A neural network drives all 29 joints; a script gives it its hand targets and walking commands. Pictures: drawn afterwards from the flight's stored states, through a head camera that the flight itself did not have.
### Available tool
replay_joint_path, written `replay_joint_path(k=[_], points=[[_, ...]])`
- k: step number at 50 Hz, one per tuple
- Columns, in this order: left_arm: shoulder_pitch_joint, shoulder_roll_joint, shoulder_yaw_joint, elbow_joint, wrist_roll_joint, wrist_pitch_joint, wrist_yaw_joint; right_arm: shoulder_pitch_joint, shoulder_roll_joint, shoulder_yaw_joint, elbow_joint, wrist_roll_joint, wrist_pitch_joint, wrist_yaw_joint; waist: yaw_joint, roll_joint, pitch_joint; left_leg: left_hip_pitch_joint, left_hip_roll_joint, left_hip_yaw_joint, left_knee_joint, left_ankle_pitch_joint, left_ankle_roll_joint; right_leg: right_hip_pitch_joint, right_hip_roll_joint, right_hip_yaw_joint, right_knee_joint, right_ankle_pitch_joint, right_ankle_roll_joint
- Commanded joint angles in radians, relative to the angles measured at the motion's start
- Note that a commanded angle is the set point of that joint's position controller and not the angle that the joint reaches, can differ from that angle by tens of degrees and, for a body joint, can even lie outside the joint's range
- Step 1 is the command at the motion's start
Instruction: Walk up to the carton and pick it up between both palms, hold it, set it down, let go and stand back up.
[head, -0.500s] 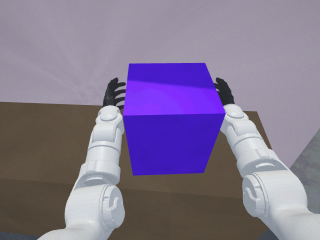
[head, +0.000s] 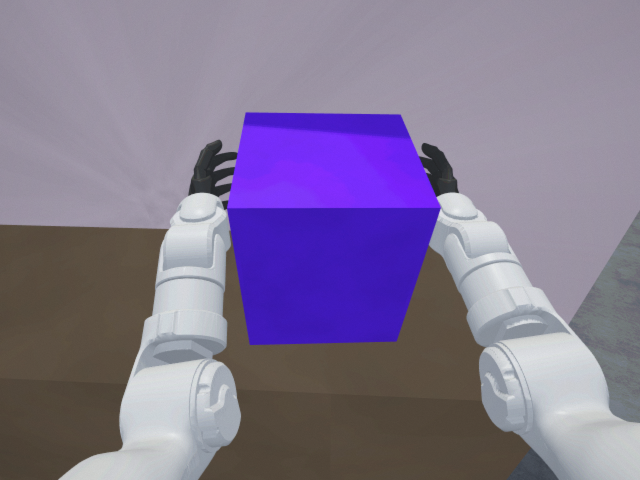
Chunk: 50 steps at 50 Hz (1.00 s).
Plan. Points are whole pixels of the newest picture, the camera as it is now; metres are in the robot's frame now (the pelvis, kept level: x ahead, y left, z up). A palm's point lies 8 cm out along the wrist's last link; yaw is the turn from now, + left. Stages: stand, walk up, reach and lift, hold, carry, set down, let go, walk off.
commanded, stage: reach and lift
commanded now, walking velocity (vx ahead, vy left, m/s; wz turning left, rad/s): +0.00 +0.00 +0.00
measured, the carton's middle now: (324, 231) +0.41 +0.02 +0.15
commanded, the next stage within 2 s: hold in 1.34 s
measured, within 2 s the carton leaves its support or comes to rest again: neither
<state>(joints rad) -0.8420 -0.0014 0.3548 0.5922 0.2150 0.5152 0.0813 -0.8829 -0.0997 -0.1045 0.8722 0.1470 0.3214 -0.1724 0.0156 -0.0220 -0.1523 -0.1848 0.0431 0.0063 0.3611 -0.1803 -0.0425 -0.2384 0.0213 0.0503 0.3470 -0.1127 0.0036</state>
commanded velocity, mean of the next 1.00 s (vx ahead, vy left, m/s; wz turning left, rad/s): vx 0.00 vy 0.00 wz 0.00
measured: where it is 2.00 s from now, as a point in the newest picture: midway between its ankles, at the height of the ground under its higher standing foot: outside the picture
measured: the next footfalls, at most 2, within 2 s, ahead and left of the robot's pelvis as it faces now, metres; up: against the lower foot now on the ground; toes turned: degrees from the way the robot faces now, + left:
none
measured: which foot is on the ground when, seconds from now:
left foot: down 0.00-1.00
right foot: down 0.00-1.00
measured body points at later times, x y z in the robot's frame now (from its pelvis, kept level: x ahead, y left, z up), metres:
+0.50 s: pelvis +0.00 +0.00 +0.00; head -0.07 +0.01 +0.45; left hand +0.40 +0.17 +0.24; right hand +0.41 -0.13 +0.22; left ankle +0.01 +0.14 -0.75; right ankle +0.04 -0.12 -0.75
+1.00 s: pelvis +0.00 +0.00 +0.00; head -0.07 +0.01 +0.45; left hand +0.40 +0.17 +0.26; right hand +0.40 -0.13 +0.23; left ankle +0.01 +0.14 -0.75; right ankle +0.04 -0.12 -0.75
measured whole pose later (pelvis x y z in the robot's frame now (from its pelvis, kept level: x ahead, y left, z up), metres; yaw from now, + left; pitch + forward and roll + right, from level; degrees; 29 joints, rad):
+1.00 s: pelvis +0.00 +0.00 +0.00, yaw +0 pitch -1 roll +0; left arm -0.92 0.05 0.35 0.50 0.22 0.69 0.03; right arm -0.92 -0.10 -0.09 0.75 0.26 0.47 -0.25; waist -0.02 -0.02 -0.15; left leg -0.16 0.04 0.00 0.36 -0.18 -0.04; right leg -0.22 0.02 0.05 0.35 -0.11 0.01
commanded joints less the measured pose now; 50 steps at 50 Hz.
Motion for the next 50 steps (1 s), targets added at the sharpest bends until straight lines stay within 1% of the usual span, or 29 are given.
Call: replay_joint_path(k=[1, 3, 4, 6, 8, 9, 10, 12, 14, 17, 18, 19, 22, 24, 27, 29, 30, 33, 34, 35, 37, 38, 39, 40, 41, 45, 46, 48, 50], points=[[-0.703, -0.585, -0.392, -0.189, -0.127, -0.015, -0.166, -0.846, 0.743, 0.322, -0.393, 0.126, -0.045, 0.076, -0.084, -0.039, -0.373, 0.101, -0.113, -0.009, -0.036, 0.133, 0.03, 0.403, 0.023, -0.067, -0.065, 0.21, 0.054], [-0.7, -0.574, -0.373, -0.168, -0.121, -0.002, -0.176, -0.851, 0.741, 0.323, -0.396, 0.129, -0.035, 0.068, -0.087, -0.038, -0.357, 0.089, -0.117, -0.007, -0.044, 0.109, 0.033, 0.412, 0.019, -0.062, -0.068, 0.201, 0.058], [-0.709, -0.581, -0.374, -0.178, -0.122, 0.001, -0.179, -0.873, 0.752, 0.329, -0.413, 0.136, -0.035, 0.067, -0.084, -0.042, -0.377, 0.092, -0.117, -0.005, -0.043, 0.116, 0.035, 0.41, 0.023, -0.063, -0.065, 0.202, 0.057], [-0.716, -0.585, -0.39, -0.197, -0.132, 0.005, -0.18, -0.87, 0.747, 0.345, -0.427, 0.151, -0.027, 0.061, -0.092, -0.038, -0.387, 0.1, -0.118, -0.01, -0.037, 0.139, 0.028, 0.424, 0.026, -0.066, -0.061, 0.229, 0.058], [-0.721, -0.599, -0.395, -0.208, -0.134, 0.013, -0.182, -0.886, 0.746, 0.346, -0.452, 0.165, -0.024, 0.058, -0.09, -0.018, -0.396, 0.106, -0.118, -0.01, -0.033, 0.15, 0.026, 0.414, 0.031, -0.065, -0.063, 0.222, 0.055], [-0.714, -0.586, -0.384, -0.185, -0.127, 0.019, -0.182, -0.888, 0.735, 0.344, -0.437, 0.166, -0.015, 0.056, -0.09, -0.029, -0.367, 0.1, -0.116, -0.013, -0.034, 0.139, 0.028, 0.406, 0.029, -0.064, -0.068, 0.213, 0.055], [-0.72, -0.582, -0.378, -0.182, -0.118, 0.026, -0.186, -0.878, 0.724, 0.333, -0.415, 0.163, -0.009, 0.056, -0.094, -0.021, -0.35, 0.104, -0.118, -0.011, -0.04, 0.12, 0.027, 0.397, 0.029, -0.066, -0.073, 0.177, 0.054], [-0.725, -0.586, -0.372, -0.162, -0.121, 0.034, -0.189, -0.895, 0.721, 0.318, -0.417, 0.157, -0.003, 0.056, -0.096, -0.021, -0.341, 0.106, -0.113, -0.008, -0.046, 0.099, 0.029, 0.37, 0.033, -0.07, -0.081, 0.121, 0.049], [-0.746, -0.593, -0.382, -0.191, -0.129, 0.036, -0.188, -0.892, 0.726, 0.322, -0.425, 0.168, 0.001, 0.056, -0.096, -0.015, -0.353, 0.11, -0.112, -0.009, -0.04, 0.125, 0.024, 0.377, 0.036, -0.071, -0.073, 0.146, 0.047], [-0.759, -0.592, -0.383, -0.183, -0.132, 0.041, -0.189, -0.908, 0.723, 0.329, -0.428, 0.179, 0.012, 0.053, -0.095, -0.018, -0.366, 0.109, -0.112, -0.013, -0.04, 0.117, 0.026, 0.379, 0.037, -0.071, -0.076, 0.141, 0.045], [-0.765, -0.598, -0.391, -0.198, -0.14, 0.04, -0.187, -0.917, 0.731, 0.33, -0.445, 0.184, 0.012, 0.054, -0.099, -0.011, -0.383, 0.11, -0.114, -0.012, -0.038, 0.128, 0.024, 0.381, 0.04, -0.069, -0.075, 0.149, 0.043], [-0.769, -0.603, -0.392, -0.194, -0.138, 0.041, -0.186, -0.917, 0.724, 0.323, -0.43, 0.183, 0.015, 0.053, -0.105, -0.002, -0.376, 0.112, -0.113, -0.013, -0.035, 0.129, 0.022, 0.371, 0.039, -0.069, -0.075, 0.144, 0.042], [-0.749, -0.597, -0.388, -0.195, -0.137, 0.052, -0.186, -0.917, 0.713, 0.338, -0.457, 0.201, 0.023, 0.048, -0.102, -0.007, -0.387, 0.117, -0.115, -0.016, -0.029, 0.149, 0.021, 0.387, 0.042, -0.069, -0.073, 0.176, 0.043], [-0.759, -0.604, -0.395, -0.198, -0.139, 0.057, -0.188, -0.92, 0.707, 0.338, -0.449, 0.204, 0.031, 0.046, -0.111, -0.001, -0.383, 0.112, -0.115, -0.017, -0.033, 0.14, 0.018, 0.382, 0.044, -0.07, -0.073, 0.164, 0.041], [-0.762, -0.611, -0.398, -0.208, -0.144, 0.061, -0.184, -0.932, 0.713, 0.35, -0.481, 0.216, 0.037, 0.044, -0.1, -0.001, -0.393, 0.113, -0.115, -0.02, -0.027, 0.15, 0.016, 0.383, 0.049, -0.069, -0.07, 0.169, 0.04], [-0.779, -0.609, -0.412, -0.239, -0.153, 0.065, -0.18, -0.936, 0.715, 0.365, -0.49, 0.235, 0.045, 0.045, -0.1, 0.014, -0.412, 0.121, -0.116, -0.019, -0.02, 0.168, 0.013, 0.382, 0.048, -0.068, -0.064, 0.184, 0.039], [-0.777, -0.597, -0.403, -0.214, -0.151, 0.068, -0.179, -0.933, 0.702, 0.353, -0.465, 0.23, 0.054, 0.044, -0.101, 0.004, -0.392, 0.116, -0.115, -0.02, -0.024, 0.148, 0.015, 0.368, 0.048, -0.067, -0.07, 0.163, 0.039], [-0.777, -0.615, -0.429, -0.252, -0.163, 0.078, -0.176, -0.942, 0.704, 0.372, -0.506, 0.249, 0.06, 0.041, -0.105, 0.018, -0.425, 0.13, -0.116, -0.024, -0.013, 0.184, 0.008, 0.377, 0.051, -0.069, -0.061, 0.197, 0.038], [-0.762, -0.607, -0.421, -0.23, -0.157, 0.084, -0.179, -0.93, 0.695, 0.368, -0.498, 0.247, 0.067, 0.038, -0.106, 0.008, -0.397, 0.119, -0.115, -0.026, -0.016, 0.165, 0.008, 0.379, 0.05, -0.069, -0.065, 0.181, 0.039], [-0.78, -0.603, -0.419, -0.241, -0.152, 0.085, -0.179, -0.926, 0.693, 0.362, -0.49, 0.245, 0.071, 0.038, -0.107, 0.02, -0.395, 0.122, -0.115, -0.024, -0.018, 0.162, 0.008, 0.375, 0.051, -0.066, -0.067, 0.171, 0.037], [-0.771, -0.601, -0.421, -0.242, -0.155, 0.093, -0.18, -0.921, 0.691, 0.358, -0.484, 0.245, 0.08, 0.037, -0.111, 0.016, -0.383, 0.118, -0.114, -0.026, -0.021, 0.146, 0.009, 0.368, 0.048, -0.068, -0.067, 0.162, 0.037], [-0.774, -0.603, -0.422, -0.244, -0.155, 0.099, -0.182, -0.929, 0.684, 0.359, -0.493, 0.249, 0.082, 0.037, -0.109, 0.026, -0.394, 0.125, -0.113, -0.025, -0.02, 0.151, 0.007, 0.366, 0.051, -0.069, -0.066, 0.157, 0.035], [-0.765, -0.602, -0.429, -0.243, -0.16, 0.102, -0.181, -0.948, 0.683, 0.366, -0.515, 0.255, 0.082, 0.035, -0.109, 0.017, -0.407, 0.129, -0.114, -0.024, -0.017, 0.161, 0.008, 0.371, 0.05, -0.065, -0.066, 0.171, 0.038], [-0.779, -0.593, -0.415, -0.22, -0.156, 0.104, -0.183, -0.95, 0.678, 0.357, -0.486, 0.249, 0.09, 0.035, -0.113, 0.01, -0.38, 0.118, -0.115, -0.024, -0.026, 0.126, 0.012, 0.355, 0.048, -0.065, -0.073, 0.141, 0.038], [-0.778, -0.596, -0.417, -0.227, -0.159, 0.105, -0.184, -0.956, 0.686, 0.359, -0.507, 0.246, 0.089, 0.035, -0.11, 0.007, -0.392, 0.116, -0.114, -0.023, -0.026, 0.121, 0.015, 0.355, 0.047, -0.066, -0.073, 0.134, 0.037], [-0.784, -0.608, -0.442, -0.277, -0.172, 0.113, -0.18, -0.96, 0.683, 0.381, -0.541, 0.275, 0.097, 0.032, -0.113, 0.03, -0.439, 0.134, -0.116, -0.026, -0.008, 0.183, 0.005, 0.382, 0.054, -0.065, -0.06, 0.2, 0.034], [-0.782, -0.602, -0.429, -0.252, -0.163, 0.119, -0.18, -0.95, 0.664, 0.371, -0.506, 0.271, 0.107, 0.031, -0.117, 0.025, -0.393, 0.121, -0.116, -0.024, -0.014, 0.162, 0.003, 0.369, 0.054, -0.068, -0.063, 0.181, 0.035], [-0.797, -0.606, -0.452, -0.289, -0.173, 0.12, -0.179, -0.957, 0.677, 0.377, -0.542, 0.277, 0.106, 0.031, -0.114, 0.037, -0.433, 0.134, -0.116, -0.025, -0.009, 0.173, 0.002, 0.375, 0.055, -0.068, -0.059, 0.185, 0.033], [-0.776, -0.608, -0.453, -0.285, -0.174, 0.129, -0.178, -0.967, 0.667, 0.384, -0.562, 0.289, 0.113, 0.029, -0.114, 0.032, -0.44, 0.141, -0.115, -0.028, -0.006, 0.196, 0.001, 0.377, 0.057, -0.069, -0.056, 0.207, 0.033]])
